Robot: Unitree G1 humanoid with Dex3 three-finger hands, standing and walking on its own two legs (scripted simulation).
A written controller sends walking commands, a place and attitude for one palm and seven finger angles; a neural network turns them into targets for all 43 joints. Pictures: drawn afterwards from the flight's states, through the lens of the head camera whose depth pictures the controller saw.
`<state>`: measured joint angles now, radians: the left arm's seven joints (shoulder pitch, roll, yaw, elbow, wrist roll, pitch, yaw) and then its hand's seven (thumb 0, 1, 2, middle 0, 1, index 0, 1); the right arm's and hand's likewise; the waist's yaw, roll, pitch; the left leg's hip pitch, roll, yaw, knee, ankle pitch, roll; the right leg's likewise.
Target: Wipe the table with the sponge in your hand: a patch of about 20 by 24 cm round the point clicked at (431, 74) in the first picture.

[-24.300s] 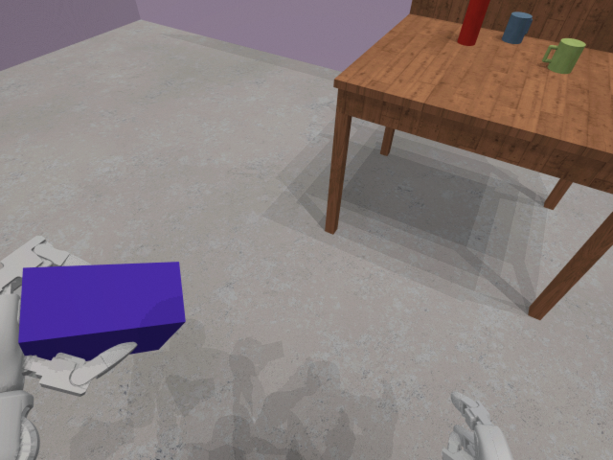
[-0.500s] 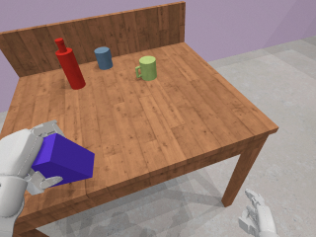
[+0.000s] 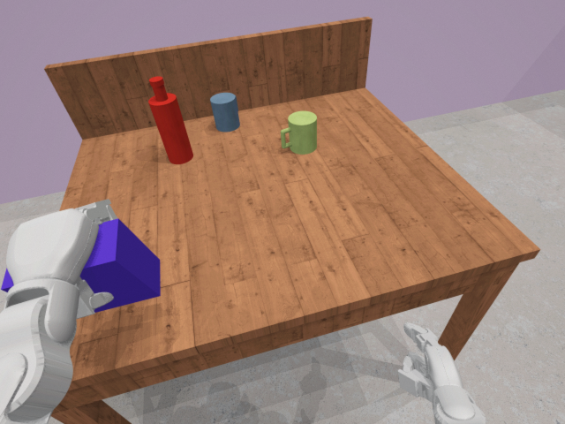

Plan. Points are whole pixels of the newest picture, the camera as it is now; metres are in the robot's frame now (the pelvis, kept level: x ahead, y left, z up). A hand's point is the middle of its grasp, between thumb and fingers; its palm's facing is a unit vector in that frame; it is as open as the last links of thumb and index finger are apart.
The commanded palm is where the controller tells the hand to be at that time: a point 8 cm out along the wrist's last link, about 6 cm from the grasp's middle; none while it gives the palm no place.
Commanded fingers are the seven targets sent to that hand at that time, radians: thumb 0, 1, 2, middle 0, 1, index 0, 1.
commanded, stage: turn the palm down, sponge in hand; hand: left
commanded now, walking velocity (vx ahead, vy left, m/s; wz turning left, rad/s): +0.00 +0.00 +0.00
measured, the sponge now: (100, 278) +0.24 +0.30 +0.11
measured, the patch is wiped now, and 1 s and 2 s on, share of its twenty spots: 0.00 0.00 0.00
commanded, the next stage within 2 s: move the sponge above the wiping area in 0.50 s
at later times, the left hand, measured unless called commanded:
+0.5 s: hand (96, 267) +0.23 +0.29 +0.14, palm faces +0.14 -0.09 -0.99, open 9.7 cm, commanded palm +0.19 +0.27 +0.20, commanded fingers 0.00 0.10 1.30 -1.20 -1.60 -1.20 -1.60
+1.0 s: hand (123, 283) +0.24 +0.27 +0.10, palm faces -0.07 -0.08 -0.99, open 9.7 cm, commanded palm +0.22 +0.28 +0.18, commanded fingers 0.00 0.10 1.30 -1.20 -1.60 -1.20 -1.60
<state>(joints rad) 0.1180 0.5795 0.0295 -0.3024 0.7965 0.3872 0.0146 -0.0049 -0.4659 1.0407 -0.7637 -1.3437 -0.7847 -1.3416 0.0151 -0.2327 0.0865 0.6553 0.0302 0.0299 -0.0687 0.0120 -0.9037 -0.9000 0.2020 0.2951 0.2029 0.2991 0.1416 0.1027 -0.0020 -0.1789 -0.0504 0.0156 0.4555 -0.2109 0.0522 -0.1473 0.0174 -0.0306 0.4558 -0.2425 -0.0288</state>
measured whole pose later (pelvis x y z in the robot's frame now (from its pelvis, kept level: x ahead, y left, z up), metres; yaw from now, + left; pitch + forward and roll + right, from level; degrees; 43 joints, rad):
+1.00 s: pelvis +0.00 -0.03 +0.00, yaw +0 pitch -4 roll +0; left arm 0.05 0.56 -0.02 -0.07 0.85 0.35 -0.11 0.00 -0.46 1.04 -0.76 -1.34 -0.78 -1.34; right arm 0.02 -0.29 0.04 0.68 0.04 0.00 -0.10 0.01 -0.91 -0.90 0.20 0.29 0.20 0.30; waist 0.11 0.12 0.03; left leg -0.18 -0.02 -0.01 0.44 -0.19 0.02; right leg -0.15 0.05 -0.05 0.44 -0.23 -0.07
